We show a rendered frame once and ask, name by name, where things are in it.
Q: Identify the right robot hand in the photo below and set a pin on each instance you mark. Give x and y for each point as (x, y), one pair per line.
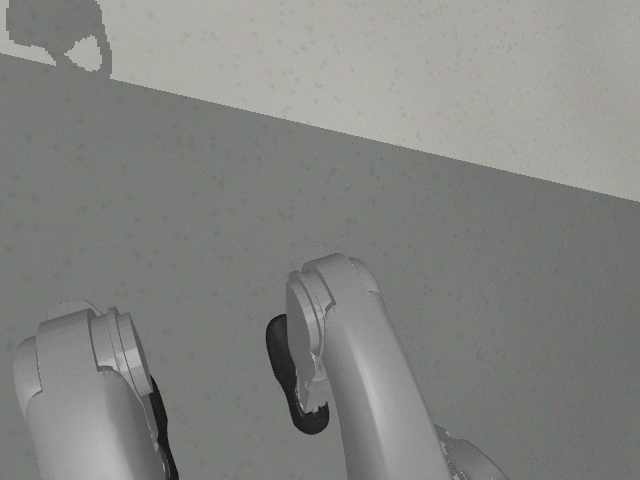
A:
(466, 461)

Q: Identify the right robot foot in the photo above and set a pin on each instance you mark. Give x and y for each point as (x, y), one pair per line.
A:
(285, 372)

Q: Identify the left robot foot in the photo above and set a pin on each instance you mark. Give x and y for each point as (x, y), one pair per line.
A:
(163, 444)

